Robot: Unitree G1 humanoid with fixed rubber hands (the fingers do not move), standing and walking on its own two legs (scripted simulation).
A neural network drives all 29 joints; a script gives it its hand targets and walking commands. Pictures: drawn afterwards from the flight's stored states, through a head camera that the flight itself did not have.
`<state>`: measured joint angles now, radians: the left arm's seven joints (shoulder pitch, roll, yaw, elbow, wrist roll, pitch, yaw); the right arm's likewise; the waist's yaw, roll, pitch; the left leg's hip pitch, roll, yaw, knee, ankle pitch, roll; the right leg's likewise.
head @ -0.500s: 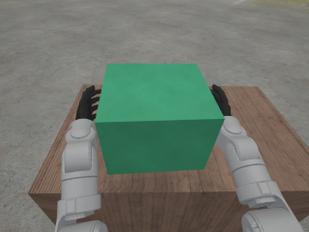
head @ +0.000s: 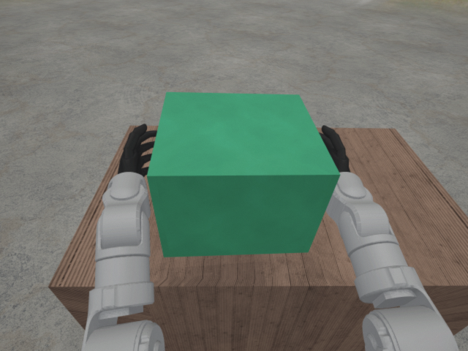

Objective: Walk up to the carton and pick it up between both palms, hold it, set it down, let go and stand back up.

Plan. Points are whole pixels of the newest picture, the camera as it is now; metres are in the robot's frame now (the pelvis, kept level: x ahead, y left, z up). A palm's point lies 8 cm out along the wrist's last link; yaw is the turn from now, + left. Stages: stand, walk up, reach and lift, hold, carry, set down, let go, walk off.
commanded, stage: hold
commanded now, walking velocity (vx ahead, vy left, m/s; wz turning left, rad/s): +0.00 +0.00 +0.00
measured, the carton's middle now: (235, 170) +0.39 +0.00 +0.16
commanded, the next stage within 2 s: none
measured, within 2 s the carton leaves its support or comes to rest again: neither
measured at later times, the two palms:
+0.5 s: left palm (131, 177) +0.37 +0.17 +0.17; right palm (332, 172) +0.37 -0.16 +0.17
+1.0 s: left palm (131, 174) +0.37 +0.17 +0.18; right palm (333, 170) +0.37 -0.16 +0.17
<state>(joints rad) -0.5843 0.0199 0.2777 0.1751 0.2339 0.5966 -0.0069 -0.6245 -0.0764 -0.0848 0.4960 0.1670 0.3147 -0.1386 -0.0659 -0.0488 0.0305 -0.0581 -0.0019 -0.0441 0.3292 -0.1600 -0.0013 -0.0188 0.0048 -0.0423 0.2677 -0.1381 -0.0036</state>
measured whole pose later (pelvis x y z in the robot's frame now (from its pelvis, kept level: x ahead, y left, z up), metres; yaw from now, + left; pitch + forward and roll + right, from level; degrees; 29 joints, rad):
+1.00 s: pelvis +0.00 +0.00 +0.00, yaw +0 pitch -6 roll -1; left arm -0.57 0.02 0.27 0.15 0.23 0.60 -0.01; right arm -0.62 -0.08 -0.07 0.49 0.18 0.30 -0.15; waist -0.06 -0.06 0.03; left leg -0.05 0.00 -0.04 0.33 -0.16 0.00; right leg -0.01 0.01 -0.04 0.27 -0.14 -0.01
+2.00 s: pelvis +0.01 +0.00 +0.00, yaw +0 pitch -6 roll -1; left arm -0.56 0.02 0.27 0.13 0.23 0.60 0.00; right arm -0.62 -0.08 -0.06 0.47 0.18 0.30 -0.15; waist -0.07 -0.06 0.04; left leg -0.06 0.00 -0.04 0.33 -0.17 0.00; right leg -0.01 0.01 -0.04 0.26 -0.14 0.00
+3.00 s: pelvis -0.01 +0.00 +0.00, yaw -1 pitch -5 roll +0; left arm -0.59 0.02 0.27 0.19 0.23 0.64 0.00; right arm -0.65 -0.07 -0.10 0.52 0.15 0.34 -0.13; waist -0.05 -0.04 -0.01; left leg -0.08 0.00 -0.02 0.31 -0.14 0.00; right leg -0.06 0.01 -0.02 0.28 -0.13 -0.01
